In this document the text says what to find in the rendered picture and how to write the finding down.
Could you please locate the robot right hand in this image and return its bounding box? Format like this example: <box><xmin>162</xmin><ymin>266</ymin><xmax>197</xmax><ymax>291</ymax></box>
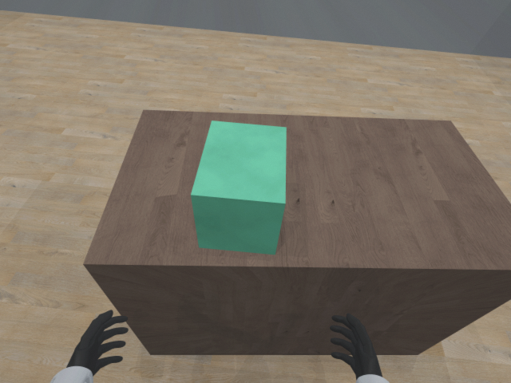
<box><xmin>330</xmin><ymin>314</ymin><xmax>382</xmax><ymax>380</ymax></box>

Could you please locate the carton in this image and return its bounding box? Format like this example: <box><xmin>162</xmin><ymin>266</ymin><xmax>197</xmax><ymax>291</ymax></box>
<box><xmin>191</xmin><ymin>120</ymin><xmax>287</xmax><ymax>255</ymax></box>

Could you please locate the left robot forearm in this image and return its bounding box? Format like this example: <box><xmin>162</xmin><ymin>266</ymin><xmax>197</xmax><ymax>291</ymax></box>
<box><xmin>50</xmin><ymin>366</ymin><xmax>93</xmax><ymax>383</ymax></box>

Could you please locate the robot left hand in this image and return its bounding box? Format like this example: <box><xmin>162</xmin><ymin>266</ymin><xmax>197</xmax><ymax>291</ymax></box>
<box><xmin>66</xmin><ymin>310</ymin><xmax>129</xmax><ymax>376</ymax></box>

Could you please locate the pedestal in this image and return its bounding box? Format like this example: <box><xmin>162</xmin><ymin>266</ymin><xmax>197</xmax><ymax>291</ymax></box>
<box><xmin>83</xmin><ymin>110</ymin><xmax>511</xmax><ymax>355</ymax></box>

